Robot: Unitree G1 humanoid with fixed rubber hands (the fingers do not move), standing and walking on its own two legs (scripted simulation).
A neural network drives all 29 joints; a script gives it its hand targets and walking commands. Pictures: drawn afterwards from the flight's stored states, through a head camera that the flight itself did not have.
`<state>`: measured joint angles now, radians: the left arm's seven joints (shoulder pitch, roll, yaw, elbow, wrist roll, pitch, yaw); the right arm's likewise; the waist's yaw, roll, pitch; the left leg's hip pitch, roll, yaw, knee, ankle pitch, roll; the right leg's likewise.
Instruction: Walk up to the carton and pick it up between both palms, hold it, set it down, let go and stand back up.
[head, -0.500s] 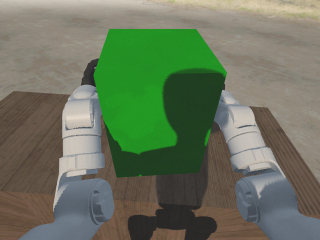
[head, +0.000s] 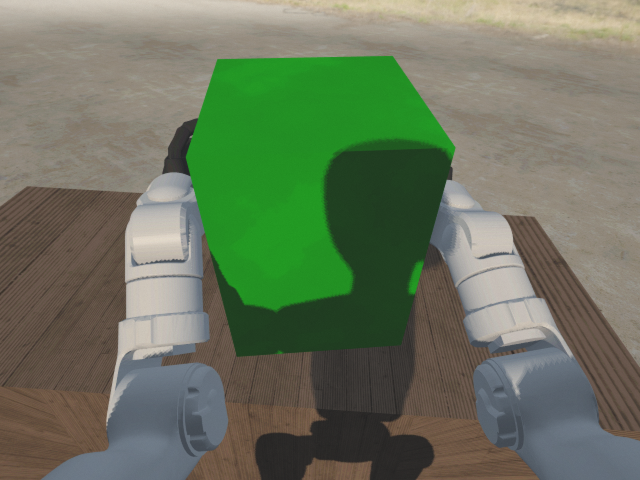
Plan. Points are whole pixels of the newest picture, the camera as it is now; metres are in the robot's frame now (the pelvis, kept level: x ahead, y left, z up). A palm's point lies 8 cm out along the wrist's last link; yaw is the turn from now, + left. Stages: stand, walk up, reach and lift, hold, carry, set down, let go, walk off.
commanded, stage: hold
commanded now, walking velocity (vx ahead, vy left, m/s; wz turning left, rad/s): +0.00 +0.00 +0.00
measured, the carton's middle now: (313, 208) +0.35 -0.01 +0.23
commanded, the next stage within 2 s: none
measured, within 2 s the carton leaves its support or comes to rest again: neither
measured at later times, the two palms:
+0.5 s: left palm (184, 183) +0.37 +0.14 +0.26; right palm (436, 188) +0.36 -0.16 +0.25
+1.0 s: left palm (184, 184) +0.37 +0.14 +0.26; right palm (436, 188) +0.36 -0.15 +0.25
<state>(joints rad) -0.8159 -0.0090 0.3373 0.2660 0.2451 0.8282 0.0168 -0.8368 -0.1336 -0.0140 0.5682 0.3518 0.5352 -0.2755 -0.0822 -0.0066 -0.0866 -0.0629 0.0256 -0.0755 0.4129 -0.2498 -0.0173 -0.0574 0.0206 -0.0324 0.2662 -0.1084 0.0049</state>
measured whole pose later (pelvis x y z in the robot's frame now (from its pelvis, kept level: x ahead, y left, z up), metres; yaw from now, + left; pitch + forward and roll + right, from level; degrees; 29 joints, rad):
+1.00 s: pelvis +0.00 +0.00 +0.00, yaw -1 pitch -5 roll -2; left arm -0.84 -0.01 0.35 0.33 0.24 0.82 0.03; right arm -0.86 -0.14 -0.02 0.61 0.36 0.55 -0.28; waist -0.07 0.00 -0.11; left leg -0.07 0.02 -0.07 0.41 -0.25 -0.01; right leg -0.08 0.03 -0.01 0.27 -0.11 0.01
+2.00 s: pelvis +0.00 +0.00 +0.00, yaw +0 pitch -5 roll -2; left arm -0.87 0.00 0.36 0.34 0.23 0.83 0.04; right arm -0.89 -0.14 -0.02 0.64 0.37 0.56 -0.28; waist -0.08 -0.01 -0.11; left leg -0.09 0.02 -0.09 0.42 -0.25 -0.02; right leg -0.08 0.03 -0.01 0.27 -0.11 0.00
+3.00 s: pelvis +0.00 +0.00 +0.00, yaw +0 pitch -5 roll -2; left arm -0.87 0.00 0.36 0.36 0.23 0.83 0.04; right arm -0.89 -0.14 -0.02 0.64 0.37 0.56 -0.28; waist -0.08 -0.01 -0.12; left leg -0.09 0.02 -0.10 0.42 -0.24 -0.02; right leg -0.08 0.03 0.00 0.27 -0.11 0.00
